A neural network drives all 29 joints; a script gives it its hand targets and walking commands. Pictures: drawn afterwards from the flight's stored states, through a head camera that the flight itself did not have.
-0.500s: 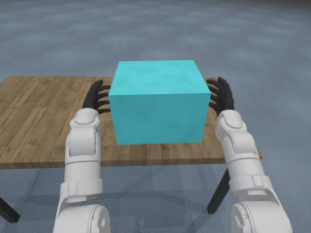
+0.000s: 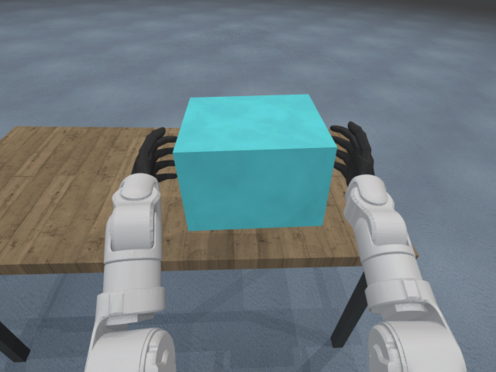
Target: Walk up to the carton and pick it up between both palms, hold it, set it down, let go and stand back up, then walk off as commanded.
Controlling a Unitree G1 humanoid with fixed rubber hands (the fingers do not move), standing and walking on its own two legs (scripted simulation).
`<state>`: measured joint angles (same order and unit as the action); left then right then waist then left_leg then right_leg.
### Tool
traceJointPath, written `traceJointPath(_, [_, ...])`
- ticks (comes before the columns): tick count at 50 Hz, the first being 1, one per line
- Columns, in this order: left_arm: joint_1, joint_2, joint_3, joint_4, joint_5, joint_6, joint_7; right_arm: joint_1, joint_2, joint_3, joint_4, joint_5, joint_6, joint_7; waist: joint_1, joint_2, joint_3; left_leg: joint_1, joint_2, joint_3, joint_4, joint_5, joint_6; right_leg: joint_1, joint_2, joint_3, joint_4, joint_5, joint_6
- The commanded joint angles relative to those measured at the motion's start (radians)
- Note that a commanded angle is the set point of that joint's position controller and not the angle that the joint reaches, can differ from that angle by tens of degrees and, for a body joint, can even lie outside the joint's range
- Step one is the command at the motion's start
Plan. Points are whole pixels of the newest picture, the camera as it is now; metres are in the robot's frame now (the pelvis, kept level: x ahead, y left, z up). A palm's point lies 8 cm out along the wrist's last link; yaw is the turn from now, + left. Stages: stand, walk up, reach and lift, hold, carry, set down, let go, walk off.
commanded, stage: set down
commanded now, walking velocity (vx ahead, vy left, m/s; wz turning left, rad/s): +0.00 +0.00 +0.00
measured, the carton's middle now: (252, 157) +0.47 +0.00 +0.15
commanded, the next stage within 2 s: none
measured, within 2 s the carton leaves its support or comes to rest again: neither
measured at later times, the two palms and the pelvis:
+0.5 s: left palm (163, 185) +0.40 +0.16 +0.13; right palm (348, 172) +0.40 -0.17 +0.17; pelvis +0.02 +0.00 +0.00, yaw +0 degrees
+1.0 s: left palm (168, 201) +0.40 +0.15 +0.10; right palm (346, 185) +0.40 -0.17 +0.14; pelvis +0.03 +0.00 +0.00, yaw +0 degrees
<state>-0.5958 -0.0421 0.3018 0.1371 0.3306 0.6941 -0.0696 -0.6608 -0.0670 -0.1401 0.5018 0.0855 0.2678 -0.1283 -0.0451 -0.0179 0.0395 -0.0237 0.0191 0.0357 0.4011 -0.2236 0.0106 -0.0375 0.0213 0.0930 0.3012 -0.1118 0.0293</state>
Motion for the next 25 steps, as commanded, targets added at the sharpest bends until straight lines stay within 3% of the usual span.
traceJointPath(1, [-0.574,-0.371,-0.317,-0.043,-0.104,-0.118,-0.175,-0.625,0.449,0.249,-0.138,-0.028,-0.091,0.175,-0.021,0.001,-0.263,-0.052,-0.046,0.048,-0.206,0.054,-0.031,0.205,0.039,-0.191,-0.073,-0.028,-0.016])
traceJointPath(2, [-0.564,-0.391,-0.342,-0.05,-0.123,-0.143,-0.169,-0.644,0.461,0.279,-0.176,-0.021,-0.126,0.177,0.001,0.01,-0.289,-0.034,-0.045,0.043,-0.201,0.092,-0.036,0.203,0.038,-0.189,-0.068,-0.001,-0.012])
traceJointPath(3, [-0.581,-0.394,-0.348,-0.005,-0.119,-0.147,-0.17,-0.669,0.439,0.255,-0.16,-0.029,-0.145,0.184,-0.017,0.03,-0.262,-0.038,-0.038,0.049,-0.199,0.051,-0.034,0.168,0.03,-0.189,-0.067,-0.038,-0.02])
traceJointPath(4, [-0.579,-0.373,-0.296,0.04,-0.079,-0.155,-0.177,-0.619,0.439,0.217,-0.103,-0.068,-0.157,0.187,-0.009,0.032,-0.191,-0.072,-0.038,0.05,-0.236,-0.047,-0.021,0.174,0.027,-0.189,-0.083,-0.12,-0.022])
traceJointPath(5, [-0.542,-0.417,-0.338,0.044,-0.092,-0.185,-0.172,-0.64,0.453,0.24,-0.154,-0.066,-0.213,0.192,0.007,0.026,-0.232,-0.077,-0.017,0.044,-0.251,-0.026,-0.021,0.185,0.034,-0.214,-0.055,-0.093,-0.018])
traceJointPath(6, [-0.533,-0.402,-0.33,0.058,-0.086,-0.203,-0.177,-0.598,0.439,0.207,-0.08,-0.099,-0.215,0.192,-0.018,0.03,-0.194,-0.053,-0.029,0.059,-0.238,0.011,-0.035,0.167,0.029,-0.216,-0.074,-0.087,-0.019])
traceJointPath(7, [-0.525,-0.389,-0.298,0.118,-0.064,-0.216,-0.178,-0.545,0.418,0.171,-0.027,-0.132,-0.226,0.201,-0.017,0.013,-0.156,-0.078,-0.017,0.052,-0.26,-0.056,-0.032,0.172,0.028,-0.227,-0.069,-0.132,-0.017])
traceJointPath(8, [-0.501,-0.403,-0.29,0.113,-0.056,-0.243,-0.177,-0.572,0.45,0.194,-0.031,-0.127,-0.26,0.203,0.024,0.013,-0.173,-0.096,-0.025,0.063,-0.263,-0.039,-0.016,0.185,0.016,-0.207,-0.074,-0.12,-0.015])
traceJointPath(9, [-0.626,-0.402,-0.283,0.073,-0.055,-0.273,-0.167,-0.566,0.469,0.188,0.019,-0.122,-0.283,0.211,0.019,0.027,-0.224,-0.091,-0.016,0.066,-0.262,-0.037,-0.024,0.203,0.023,-0.228,-0.046,-0.129,-0.01])
traceJointPath(10, [-0.627,-0.381,-0.277,0.104,-0.061,-0.294,-0.159,-0.556,0.479,0.197,0.02,-0.138,-0.293,0.215,0.037,0.007,-0.203,-0.091,-0.027,0.072,-0.247,-0.04,-0.02,0.181,0.006,-0.222,-0.042,-0.139,-0.012])
traceJointPath(12, [-0.554,-0.413,-0.299,0.088,-0.049,-0.316,-0.157,-0.511,0.47,0.231,0.022,-0.136,-0.322,0.206,0.037,0.028,-0.186,-0.01,-0.026,0.073,-0.234,0.094,-0.031,0.178,0.012,-0.218,-0.066,-0.063,-0.02])
traceJointPath(13, [-0.564,-0.416,-0.334,0.091,-0.077,-0.341,-0.147,-0.503,0.473,0.237,0.044,-0.13,-0.345,0.206,0.023,0.035,-0.224,0.024,-0.015,0.066,-0.212,0.174,-0.05,0.158,0.019,-0.236,-0.056,-0.049,-0.024])
traceJointPath(14, [-0.614,-0.407,-0.312,0.073,-0.083,-0.368,-0.136,-0.486,0.483,0.238,0.036,-0.144,-0.351,0.199,0.035,-0.005,-0.286,0.022,-0.035,0.074,-0.194,0.178,-0.038,0.185,0.012,-0.218,-0.052,0.003,-0.016])
traceJointPath(15, [-0.586,-0.426,-0.343,0.071,-0.09,-0.381,-0.129,-0.487,0.495,0.257,0.031,-0.14,-0.361,0.198,0.02,0.017,-0.308,0.067,-0.03,0.067,-0.174,0.263,-0.051,0.172,0.019,-0.224,-0.054,0.036,-0.02])
traceJointPath(16, [-0.636,-0.425,-0.35,0.037,-0.103,-0.406,-0.115,-0.49,0.5,0.279,0.027,-0.132,-0.38,0.196,0.027,0.015,-0.407,0.093,-0.029,0.069,-0.151,0.322,-0.06,0.2,0.023,-0.225,-0.049,0.082,-0.02])
traceJointPath(17, [-0.587,-0.424,-0.338,0.093,-0.091,-0.413,-0.111,-0.503,0.47,0.244,0.027,-0.151,-0.404,0.193,0.033,0.033,-0.393,0.08,-0.033,0.065,-0.143,0.294,-0.059,0.193,0.018,-0.227,-0.05,0.067,-0.017])
traceJointPath(18, [-0.584,-0.397,-0.338,0.089,-0.092,-0.425,-0.102,-0.504,0.506,0.292,0.022,-0.138,-0.402,0.191,0.063,0.001,-0.41,0.055,-0.039,0.068,-0.148,0.322,-0.042,0.239,0.019,-0.207,-0.038,0.133,-0.013])
traceJointPath(21, [-0.554,-0.439,-0.381,0.069,-0.105,-0.454,-0.102,-0.41,0.491,0.309,0.079,-0.128,-0.41,0.174,0.012,-0.001,-0.415,0.129,-0.029,0.051,-0.125,0.464,-0.07,0.271,0.028,-0.211,-0.043,0.241,-0.004])
traceJointPath(22, [-0.573,-0.415,-0.353,0.089,-0.088,-0.447,-0.103,-0.376,0.464,0.27,0.146,-0.139,-0.395,0.172,0.006,0.028,-0.308,0.113,-0.028,0.052,-0.14,0.421,-0.07,0.255,0.026,-0.216,-0.048,0.182,-0.012])
traceJointPath(23, [-0.538,-0.427,-0.337,0.107,-0.064,-0.449,-0.097,-0.364,0.474,0.289,0.126,-0.126,-0.405,0.177,0.037,0.049,-0.35,0.151,-0.022,0.048,-0.128,0.444,-0.082,0.246,0.023,-0.216,-0.05,0.168,-0.011])
traceJointPath(24, [-0.492,-0.384,-0.308,0.142,-0.055,-0.441,-0.103,-0.405,0.451,0.284,0.098,-0.14,-0.4,0.172,0.057,0.014,-0.338,0.114,-0.03,0.064,-0.127,0.44,-0.065,0.251,0.025,-0.204,-0.048,0.215,-0.01])
traceJointPath(25, [-0.517,-0.403,-0.338,0.099,-0.084,-0.451,-0.108,-0.407,0.49,0.321,0.048,-0.139,-0.419,0.165,0.035,-0.021,-0.406,0.097,-0.042,0.06,-0.123,0.457,-0.048,0.312,0.013,-0.195,-0.029,0.35,0.0])
